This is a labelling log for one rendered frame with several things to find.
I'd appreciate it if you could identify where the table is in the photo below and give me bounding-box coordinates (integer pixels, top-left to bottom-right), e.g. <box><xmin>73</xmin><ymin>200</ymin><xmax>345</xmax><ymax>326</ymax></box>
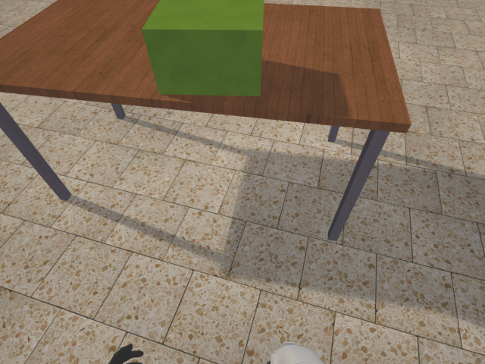
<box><xmin>0</xmin><ymin>0</ymin><xmax>411</xmax><ymax>241</ymax></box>

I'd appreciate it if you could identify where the right robot thigh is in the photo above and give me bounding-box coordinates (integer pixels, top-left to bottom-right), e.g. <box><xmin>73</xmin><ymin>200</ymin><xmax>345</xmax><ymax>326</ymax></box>
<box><xmin>271</xmin><ymin>345</ymin><xmax>324</xmax><ymax>364</ymax></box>

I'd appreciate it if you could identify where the left robot hand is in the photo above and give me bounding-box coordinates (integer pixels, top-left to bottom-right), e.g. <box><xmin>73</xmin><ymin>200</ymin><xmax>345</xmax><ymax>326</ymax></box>
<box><xmin>109</xmin><ymin>344</ymin><xmax>143</xmax><ymax>364</ymax></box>

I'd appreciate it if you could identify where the robot right shin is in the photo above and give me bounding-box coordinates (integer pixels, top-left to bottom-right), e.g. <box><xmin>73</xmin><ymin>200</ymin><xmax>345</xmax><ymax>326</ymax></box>
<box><xmin>279</xmin><ymin>342</ymin><xmax>296</xmax><ymax>349</ymax></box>

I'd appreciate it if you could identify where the carton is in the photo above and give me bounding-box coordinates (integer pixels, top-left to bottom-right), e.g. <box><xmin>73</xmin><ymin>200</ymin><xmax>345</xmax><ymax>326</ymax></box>
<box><xmin>142</xmin><ymin>0</ymin><xmax>264</xmax><ymax>96</ymax></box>

